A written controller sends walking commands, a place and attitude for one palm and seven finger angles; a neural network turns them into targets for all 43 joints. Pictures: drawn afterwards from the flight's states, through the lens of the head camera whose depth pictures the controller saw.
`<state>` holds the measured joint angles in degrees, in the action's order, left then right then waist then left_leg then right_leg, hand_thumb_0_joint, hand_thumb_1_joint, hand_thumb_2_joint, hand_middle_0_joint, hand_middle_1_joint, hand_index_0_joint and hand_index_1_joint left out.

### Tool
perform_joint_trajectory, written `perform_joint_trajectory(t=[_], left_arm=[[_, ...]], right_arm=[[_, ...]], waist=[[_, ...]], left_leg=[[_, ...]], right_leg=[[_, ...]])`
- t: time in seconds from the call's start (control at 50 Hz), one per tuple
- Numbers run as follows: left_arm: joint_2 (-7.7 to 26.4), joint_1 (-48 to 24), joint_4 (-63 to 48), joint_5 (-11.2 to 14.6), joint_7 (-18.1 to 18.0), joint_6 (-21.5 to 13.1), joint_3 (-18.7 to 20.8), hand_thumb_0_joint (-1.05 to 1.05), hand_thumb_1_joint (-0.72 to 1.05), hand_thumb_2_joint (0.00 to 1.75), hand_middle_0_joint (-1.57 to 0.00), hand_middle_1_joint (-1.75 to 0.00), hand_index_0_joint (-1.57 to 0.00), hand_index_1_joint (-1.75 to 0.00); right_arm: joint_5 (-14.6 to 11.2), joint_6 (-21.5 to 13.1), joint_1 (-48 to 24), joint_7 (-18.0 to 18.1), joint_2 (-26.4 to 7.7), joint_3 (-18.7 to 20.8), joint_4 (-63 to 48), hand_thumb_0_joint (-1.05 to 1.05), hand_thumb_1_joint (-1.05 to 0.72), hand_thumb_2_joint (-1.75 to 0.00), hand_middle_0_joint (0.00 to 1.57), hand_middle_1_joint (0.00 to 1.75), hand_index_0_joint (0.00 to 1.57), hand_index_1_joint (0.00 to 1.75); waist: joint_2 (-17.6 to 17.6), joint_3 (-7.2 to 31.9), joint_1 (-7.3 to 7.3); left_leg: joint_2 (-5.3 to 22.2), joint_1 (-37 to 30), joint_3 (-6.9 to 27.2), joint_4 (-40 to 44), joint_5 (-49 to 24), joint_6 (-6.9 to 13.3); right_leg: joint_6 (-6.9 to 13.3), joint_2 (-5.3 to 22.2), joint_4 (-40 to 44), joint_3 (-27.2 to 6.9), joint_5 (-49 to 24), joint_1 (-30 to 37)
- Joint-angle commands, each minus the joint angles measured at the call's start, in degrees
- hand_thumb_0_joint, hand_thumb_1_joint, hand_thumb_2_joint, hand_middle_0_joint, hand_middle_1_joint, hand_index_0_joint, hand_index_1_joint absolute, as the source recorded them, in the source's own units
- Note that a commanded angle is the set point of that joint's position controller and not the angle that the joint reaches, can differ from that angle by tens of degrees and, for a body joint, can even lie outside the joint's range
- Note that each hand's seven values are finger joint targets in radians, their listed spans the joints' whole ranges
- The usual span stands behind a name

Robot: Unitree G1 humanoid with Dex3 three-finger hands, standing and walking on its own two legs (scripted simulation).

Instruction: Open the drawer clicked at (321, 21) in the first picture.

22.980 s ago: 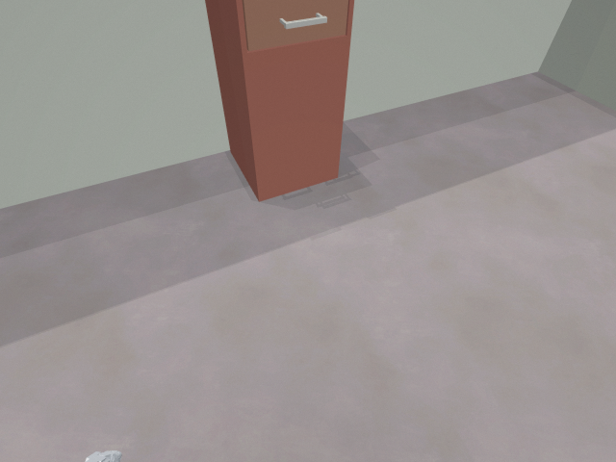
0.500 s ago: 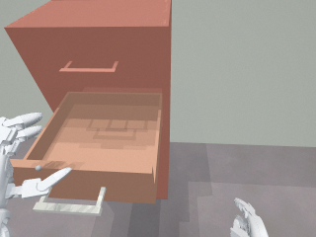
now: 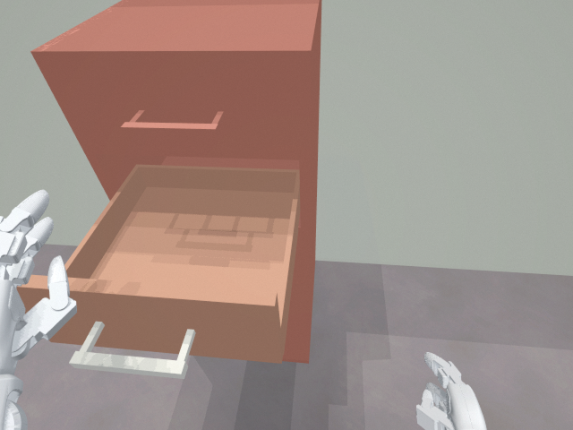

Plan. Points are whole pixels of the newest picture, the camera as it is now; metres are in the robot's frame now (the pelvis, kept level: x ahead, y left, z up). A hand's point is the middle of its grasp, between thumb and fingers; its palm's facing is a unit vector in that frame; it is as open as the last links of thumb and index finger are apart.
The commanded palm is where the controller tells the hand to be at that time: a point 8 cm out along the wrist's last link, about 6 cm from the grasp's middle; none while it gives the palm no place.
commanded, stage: step back with the hand held close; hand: left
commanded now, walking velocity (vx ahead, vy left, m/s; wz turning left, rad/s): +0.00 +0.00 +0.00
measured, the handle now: (135, 349) +0.21 +0.24 +0.02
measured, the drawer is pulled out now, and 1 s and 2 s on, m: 0.30 0.30 0.30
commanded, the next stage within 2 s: stop stepping back and stand still in 1.24 s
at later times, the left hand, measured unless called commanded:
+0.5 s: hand (57, 318) +0.17 +0.24 +0.18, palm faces +0.27 -0.80 -0.54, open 7.4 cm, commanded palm +0.10 +0.29 +0.21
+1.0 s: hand out of the picture +0.09 +0.28 +0.20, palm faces +0.41 -0.79 -0.46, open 7.4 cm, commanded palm +0.02 +0.31 +0.21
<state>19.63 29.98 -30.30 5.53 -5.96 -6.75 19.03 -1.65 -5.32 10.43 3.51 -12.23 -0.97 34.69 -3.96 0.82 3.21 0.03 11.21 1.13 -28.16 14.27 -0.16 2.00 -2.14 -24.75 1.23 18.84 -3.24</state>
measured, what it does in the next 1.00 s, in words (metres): walks backwards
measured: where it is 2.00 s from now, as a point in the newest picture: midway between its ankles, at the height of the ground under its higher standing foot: outside the picture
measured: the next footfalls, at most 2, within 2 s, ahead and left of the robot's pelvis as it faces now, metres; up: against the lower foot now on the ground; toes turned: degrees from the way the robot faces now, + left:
right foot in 1.14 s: -0.16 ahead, -0.10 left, +0.00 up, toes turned -4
left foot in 1.40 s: -0.20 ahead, +0.13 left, +0.00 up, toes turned +0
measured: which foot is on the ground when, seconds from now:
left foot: down 0.00-1.00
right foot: down 0.00-0.88, up 0.90-1.00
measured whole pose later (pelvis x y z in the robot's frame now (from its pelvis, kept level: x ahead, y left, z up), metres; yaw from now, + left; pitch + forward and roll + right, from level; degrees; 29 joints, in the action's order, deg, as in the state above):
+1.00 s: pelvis -0.12 +0.03 -0.01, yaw -2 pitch +0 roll -2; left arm 24.8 31.9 -38.2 2.5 -8.7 -13.9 27.8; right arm 0.2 -6.3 12.4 2.0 -10.4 -0.6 33.0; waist -0.1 -1.6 -0.3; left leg 0.9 25.6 -0.9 -33.6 8.2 2.5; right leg -0.6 -2.2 -48.4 0.0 27.1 -22.4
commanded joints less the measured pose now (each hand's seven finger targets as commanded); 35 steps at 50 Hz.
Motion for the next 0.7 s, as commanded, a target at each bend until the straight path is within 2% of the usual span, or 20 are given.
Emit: perform_joint_trajectory(t=[0.0, 0.02, 0.04, 0.08, 0.1, 0.12, 0.14, 0.16, 0.18, 0.2, 0.28, 0.3, 0.36, 0.4, 0.42, 0.46, 0.56, 0.62, 0.66, 0.68], left_arm=[[10.8, -4.8, -12.5, 0.2, -1.0, -3.8, 7.3, 0.00, 0.90, 0.90, -0.20, -0.30, -0.20, -0.30], [9.7, -3.3, -10.7, 0.3, -0.9, -3.7, 6.8, 0.00, 0.90, 0.90, -0.20, -0.30, -0.20, -0.30], [10.3, -4.2, -12.2, 0.4, -0.9, -3.7, 6.9, 0.00, 0.90, 0.90, -0.20, -0.30, -0.20, -0.30], [10.2, -4.2, -11.7, 0.4, -0.8, -3.8, 6.9, 0.00, 0.90, 0.90, -0.20, -0.30, -0.20, -0.30], [20.3, -15.7, -16.7, -0.6, -1.6, -7.0, 16.8, 0.00, 0.90, 0.90, -0.20, -0.30, -0.20, -0.30], [17.0, -11.4, -12.5, -0.9, -0.9, -7.7, 14.6, 0.00, 0.90, 0.90, -0.20, -0.30, -0.20, -0.30], [13.2, -6.1, -8.9, -1.3, -0.3, -7.6, 11.6, 0.00, 0.90, 0.90, -0.20, -0.30, -0.20, -0.30], [11.9, -3.1, -7.2, -1.4, 0.2, -7.2, 10.6, 0.00, 0.90, 0.90, -0.20, -0.30, -0.20, -0.30], [10.8, -1.8, -7.3, -1.6, 0.6, -7.2, 9.4, 0.00, 0.90, 0.90, -0.20, -0.30, -0.20, -0.30], [10.8, -1.4, -9.6, -1.7, 0.6, -7.6, 9.2, 0.00, 0.90, 0.90, -0.20, -0.30, -0.20, -0.30], [13.3, 2.7, -13.1, -1.7, -0.1, -7.4, 11.9, 0.00, 0.90, 0.90, -0.20, -0.30, -0.20, -0.30], [14.5, 3.0, -15.1, -1.7, -0.4, -7.5, 12.8, 0.00, 0.90, 0.90, -0.20, -0.30, -0.20, -0.30], [15.0, 5.3, -18.0, -1.5, -1.0, -7.8, 14.0, 0.00, 0.90, 0.90, -0.20, -0.30, -0.20, -0.30], [16.6, 5.8, -19.7, -1.5, -1.5, -7.9, 15.7, 0.00, 0.90, 0.90, -0.20, -0.30, -0.20, -0.30], [15.5, 6.6, -19.9, -1.4, -1.6, -8.1, 15.0, 0.00, 0.90, 0.90, -0.20, -0.30, -0.20, -0.30], [15.5, 7.2, -20.5, -1.4, -1.8, -8.4, 15.3, 0.00, 0.90, 0.90, -0.20, -0.30, -0.20, -0.30], [14.6, 6.8, -19.8, -1.5, -2.0, -8.9, 15.3, 0.00, 0.90, 0.90, -0.20, -0.30, -0.20, -0.30], [13.9, 4.8, -19.0, -1.9, -2.3, -9.0, 14.9, 0.00, 0.90, 0.90, -0.20, -0.30, -0.20, -0.30], [13.5, 3.8, -18.2, -2.0, -2.3, -9.3, 14.4, 0.00, 0.90, 0.90, -0.20, -0.30, -0.20, -0.30], [13.8, 3.3, -18.0, -2.0, -2.5, -9.4, 14.3, 0.00, 0.90, 0.90, -0.20, -0.30, -0.20, -0.30]], right_arm=[[0.1, -3.7, -8.2, 0.6, -5.3, 2.2, -9.2, 0.00, -0.90, -0.90, 0.20, 0.30, 0.20, 0.30], [0.1, -3.5, -8.1, 0.6, -5.3, 2.3, -8.9, 0.00, -0.90, -0.90, 0.20, 0.30, 0.20, 0.30], [0.0, -3.7, -8.2, 0.6, -5.3, 2.3, -9.5, 0.00, -0.90, -0.90, 0.20, 0.30, 0.20, 0.30], [-0.1, -3.6, -8.3, 0.5, -5.3, 2.3, -9.4, 0.00, -0.90, -0.90, 0.20, 0.30, 0.20, 0.30], [-0.3, -2.9, -4.5, 0.1, -5.9, 1.7, -11.7, 0.00, -0.90, -0.90, 0.20, 0.30, 0.20, 0.30], [0.3, -2.6, -5.1, 0.0, -5.6, 2.1, -9.4, 0.00, -0.90, -0.90, 0.20, 0.30, 0.20, 0.30], [0.3, -2.0, -5.0, -0.1, -5.9, 2.5, -9.3, 0.00, -0.90, -0.90, 0.20, 0.30, 0.20, 0.30], [0.1, -1.5, -5.6, -0.2, -6.0, 2.8, -9.8, 0.00, -0.90, -0.90, 0.20, 0.30, 0.20, 0.30], [0.0, -0.9, -5.3, -0.5, -6.5, 3.1, -10.2, 0.00, -0.90, -0.90, 0.20, 0.30, 0.20, 0.30], [0.1, -0.8, -5.8, -0.5, -6.9, 3.3, -10.7, 0.00, -0.90, -0.90, 0.20, 0.30, 0.20, 0.30], [-0.2, 0.8, -6.0, -0.5, -6.7, 4.1, -12.0, 0.00, -0.90, -0.90, 0.20, 0.30, 0.20, 0.30], [-0.2, 1.0, -6.1, -0.3, -7.0, 4.2, -12.3, 0.00, -0.90, -0.90, 0.20, 0.30, 0.20, 0.30], [-0.1, 1.6, -5.9, -0.1, -6.5, 4.2, -12.9, 0.00, -0.90, -0.90, 0.20, 0.30, 0.20, 0.30], [0.0, 1.5, -5.9, 0.2, -6.6, 4.4, -13.0, 0.00, -0.90, -0.90, 0.20, 0.30, 0.20, 0.30], [0.1, 1.4, -5.3, 0.2, -6.4, 4.3, -13.0, 0.00, -0.90, -0.90, 0.20, 0.30, 0.20, 0.30], [0.2, 0.7, -5.1, 0.1, -6.6, 4.4, -13.2, 0.00, -0.90, -0.90, 0.20, 0.30, 0.20, 0.30], [0.5, -1.4, -4.1, -0.2, -6.9, 4.1, -12.7, 0.00, -0.90, -0.90, 0.20, 0.30, 0.20, 0.30], [0.3, -2.3, -3.7, -0.1, -7.2, 3.8, -12.5, 0.00, -0.90, -0.90, 0.20, 0.30, 0.20, 0.30], [0.2, -2.7, -3.3, -0.2, -7.3, 3.7, -12.6, 0.00, -0.90, -0.90, 0.20, 0.30, 0.20, 0.30], [0.2, -2.7, -3.2, -0.3, -7.1, 3.8, -12.4, 0.00, -0.90, -0.90, 0.20, 0.30, 0.20, 0.30]], waist=[[0.1, 2.9, 0.06], [0.2, 1.7, -0.09], [1.9, 3.1, 0.00], [1.7, 2.4, -0.01], [-2.5, -4.6, -1.90], [3.6, -2.1, -2.33], [7.4, -0.5, -2.87], [8.7, 0.7, -2.95], [7.9, 2.3, -3.25], [4.3, 3.8, -3.02], [5.4, 7.5, -3.05], [3.8, 8.2, -2.91], [2.3, 8.9, -2.96], [-0.1, 9.2, -2.75], [0.2, 9.3, -2.96], [-2.5, 8.9, -2.84], [-5.6, 6.5, -2.97], [-4.3, 4.2, -3.39], [0.4, 2.7, -3.73], [4.0, 2.2, -3.95]], left_leg=[[1.4, -7.4, -1.2, 2.7, -11.7, 1.1], [1.4, -7.2, -1.4, 2.5, -11.3, 1.2], [1.5, -7.5, -1.2, 2.8, -11.5, 1.2], [1.5, -7.2, -1.2, 2.8, -11.0, 1.2], [2.1, -3.2, 0.4, 1.3, -7.9, 2.1], [2.0, -3.3, 0.9, -0.7, -8.1, 2.5], [1.9, -3.6, 0.8, -2.3, -10.1, 2.6], [1.9, -3.5, 0.1, -3.1, -12.2, 2.7], [2.1, -3.1, 0.0, -3.5, -14.2, 2.6], [2.4, -3.7, -0.3, -2.9, -17.4, 2.6], [4.3, -3.3, 0.3, -1.9, -23.4, 2.5], [4.6, -3.7, 0.6, -1.6, -24.7, 2.5], [5.8, -1.4, 2.0, -0.1, -24.9, 2.6], [6.4, 0.2, 3.0, 0.9, -23.1, 2.6], [6.8, 1.2, 3.7, 1.3, -22.4, 2.7], [7.9, 4.0, 4.7, 3.0, -18.6, 3.0], [10.8, 12.3, 6.9, 7.4, -4.9, 4.4], [10.4, 19.2, 6.7, 7.7, 9.0, 4.6], [7.6, 19.9, 5.7, 4.3, 15.0, 3.7], [5.3, 16.8, 4.3, -0.1, 14.9, 2.8]], right_leg=[[-1.1, 2.9, 4.9, 0.7, -16.4, -8.1], [-1.2, 2.7, 5.3, 0.9, -16.2, -9.0], [-1.3, 3.0, 5.0, 0.7, -16.5, -8.3], [-1.3, 2.9, 5.2, 0.7, -15.7, -8.6], [-1.1, 5.8, 8.0, -4.2, -18.0, -14.0], [-1.1, 6.7, 8.7, -6.0, -21.5, -13.4], [-1.2, 7.3, 8.0, -6.2, -26.1, -12.0], [-1.6, 7.9, 7.0, -6.3, -30.6, -11.0], [-1.8, 8.3, 5.8, -5.9, -32.4, -9.6], [-1.9, 8.2, 4.7, -5.5, -34.1, -9.2], [-2.2, 7.3, 1.7, -4.1, -31.3, -7.6], [-1.9, 7.3, 1.2, -4.1, -30.9, -7.8], [-1.9, 5.9, -0.7, -3.1, -25.0, -7.7], [-1.8, 5.5, -1.5, -3.1, -21.6, -7.8], [-1.8, 4.9, -2.2, -2.6, -19.8, -7.5], [-1.9, 4.2, -3.9, -2.0, -14.8, -7.7], [-2.3, 2.5, -9.0, -1.0, -2.8, -7.4], [-2.1, 2.9, -8.8, -2.5, -2.9, -5.8], [-1.2, 4.5, -4.6, -5.5, -0.3, -9.5], [-0.3, 6.5, 0.2, -8.9, 3.6, -14.6]])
